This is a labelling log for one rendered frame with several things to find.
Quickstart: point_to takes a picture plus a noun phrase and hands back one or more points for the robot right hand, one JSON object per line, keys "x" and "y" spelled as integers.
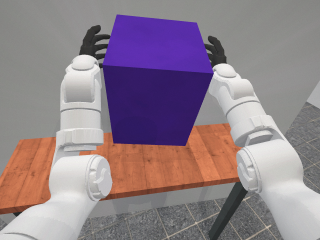
{"x": 218, "y": 53}

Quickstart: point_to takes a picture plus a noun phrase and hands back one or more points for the left robot upper arm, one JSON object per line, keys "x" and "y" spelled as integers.
{"x": 76, "y": 184}

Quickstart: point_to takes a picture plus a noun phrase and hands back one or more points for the right robot upper arm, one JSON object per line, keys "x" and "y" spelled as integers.
{"x": 273, "y": 170}

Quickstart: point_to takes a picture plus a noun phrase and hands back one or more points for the carton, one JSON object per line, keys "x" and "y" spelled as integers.
{"x": 156, "y": 73}

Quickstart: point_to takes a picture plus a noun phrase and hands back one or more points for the table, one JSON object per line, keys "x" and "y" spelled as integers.
{"x": 207, "y": 159}

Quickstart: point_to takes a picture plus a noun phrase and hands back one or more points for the robot left forearm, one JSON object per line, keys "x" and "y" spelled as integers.
{"x": 80, "y": 107}

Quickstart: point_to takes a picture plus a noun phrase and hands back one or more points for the robot left hand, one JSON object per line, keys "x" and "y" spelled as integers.
{"x": 88, "y": 44}

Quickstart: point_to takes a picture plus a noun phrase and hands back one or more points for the robot right forearm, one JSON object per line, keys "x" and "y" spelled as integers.
{"x": 247, "y": 119}

